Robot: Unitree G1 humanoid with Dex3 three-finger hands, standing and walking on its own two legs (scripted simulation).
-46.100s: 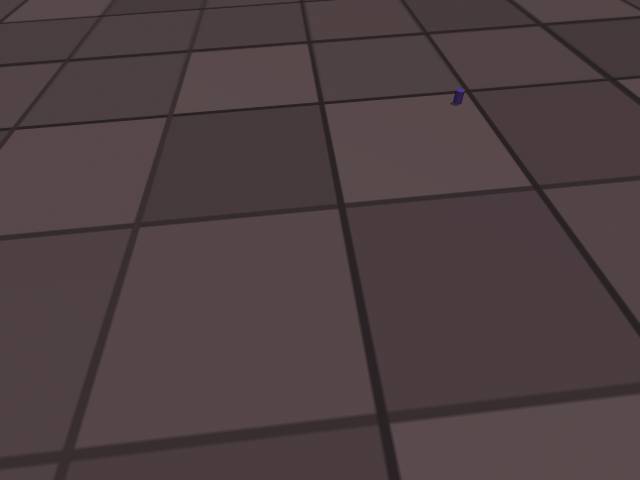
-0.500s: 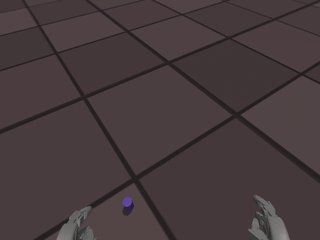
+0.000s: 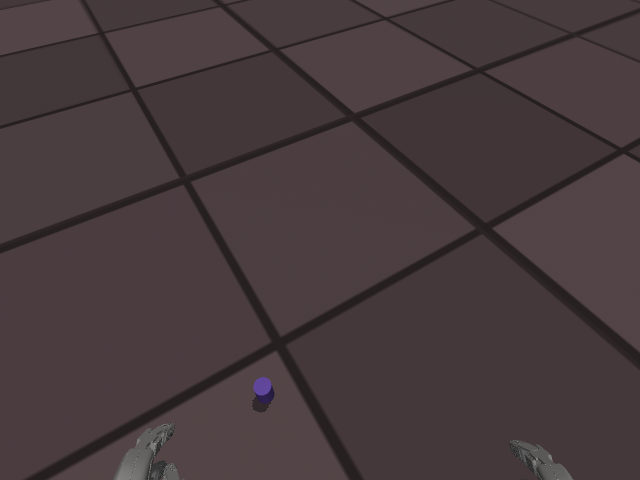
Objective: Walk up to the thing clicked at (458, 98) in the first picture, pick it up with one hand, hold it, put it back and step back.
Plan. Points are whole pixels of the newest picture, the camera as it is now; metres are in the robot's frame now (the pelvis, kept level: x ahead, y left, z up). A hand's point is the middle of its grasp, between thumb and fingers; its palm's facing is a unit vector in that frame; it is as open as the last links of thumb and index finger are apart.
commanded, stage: stand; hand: left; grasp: from above
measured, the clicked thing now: (264, 390) +0.46 +0.22 -0.71
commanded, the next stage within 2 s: none
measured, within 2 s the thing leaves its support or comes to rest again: neither
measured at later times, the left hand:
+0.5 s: hand out of the picture +0.04 +0.24 -0.13, palm faces +0.05 -0.95 -0.32, open 7.4 cm
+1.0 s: hand out of the picture +0.04 +0.24 -0.13, palm faces +0.03 -0.95 -0.33, open 7.4 cm
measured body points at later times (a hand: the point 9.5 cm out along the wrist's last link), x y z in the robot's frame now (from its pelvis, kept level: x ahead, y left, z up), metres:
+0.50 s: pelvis -0.01 +0.01 +0.03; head -0.01 +0.01 +0.48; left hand +0.04 +0.29 -0.11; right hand +0.06 -0.26 -0.11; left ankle +0.01 +0.10 -0.71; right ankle -0.01 -0.12 -0.71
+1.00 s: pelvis -0.01 +0.00 +0.04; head -0.01 +0.00 +0.48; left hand +0.04 +0.29 -0.10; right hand +0.05 -0.28 -0.11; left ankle +0.01 +0.10 -0.71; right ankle -0.01 -0.12 -0.71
